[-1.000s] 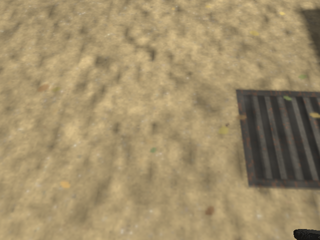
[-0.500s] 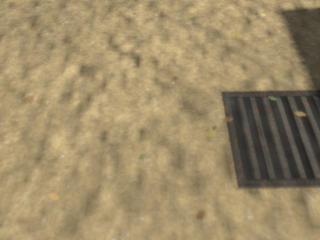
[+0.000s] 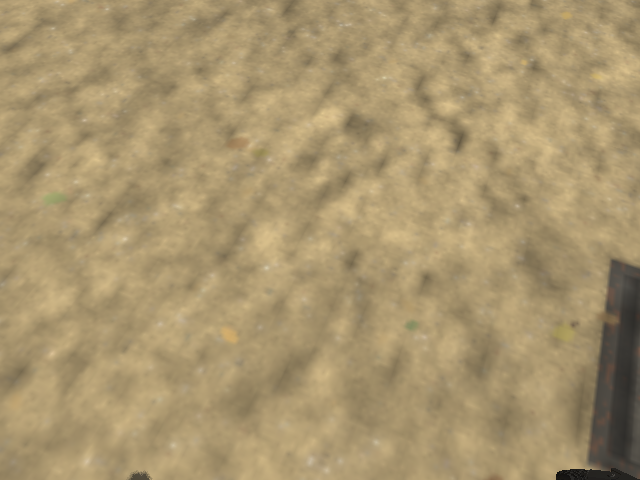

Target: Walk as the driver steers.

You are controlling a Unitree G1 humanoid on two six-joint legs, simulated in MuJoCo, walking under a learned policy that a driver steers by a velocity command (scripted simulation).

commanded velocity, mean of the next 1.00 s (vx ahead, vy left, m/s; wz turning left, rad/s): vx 0.12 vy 0.00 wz -0.32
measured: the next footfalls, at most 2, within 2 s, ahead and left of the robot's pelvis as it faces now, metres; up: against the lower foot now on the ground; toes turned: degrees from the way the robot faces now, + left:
right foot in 0.40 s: +0.02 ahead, -0.15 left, +0.00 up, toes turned -26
left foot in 1.00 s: +0.33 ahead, +0.01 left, +0.00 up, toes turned -18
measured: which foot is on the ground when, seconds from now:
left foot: down 0.00-0.40, up 0.42-0.98, down 1.00-1.00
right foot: up 0.00-0.38, down 0.40-1.00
